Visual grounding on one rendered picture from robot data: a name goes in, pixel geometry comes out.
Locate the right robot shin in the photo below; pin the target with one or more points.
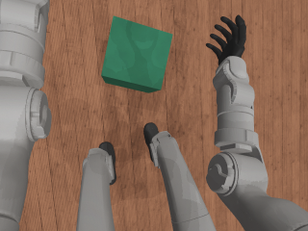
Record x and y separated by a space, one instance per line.
163 134

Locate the left robot forearm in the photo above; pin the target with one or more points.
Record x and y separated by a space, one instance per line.
23 27

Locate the right robot upper arm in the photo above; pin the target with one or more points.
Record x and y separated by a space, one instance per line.
241 183

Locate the carton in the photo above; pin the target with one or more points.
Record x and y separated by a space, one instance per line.
136 56

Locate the left robot thigh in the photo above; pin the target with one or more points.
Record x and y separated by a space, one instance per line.
95 209

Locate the robot right hand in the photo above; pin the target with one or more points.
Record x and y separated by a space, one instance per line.
235 40

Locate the right robot forearm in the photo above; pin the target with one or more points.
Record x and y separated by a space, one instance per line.
235 110

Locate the left robot upper arm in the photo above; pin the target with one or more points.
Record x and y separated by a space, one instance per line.
25 117

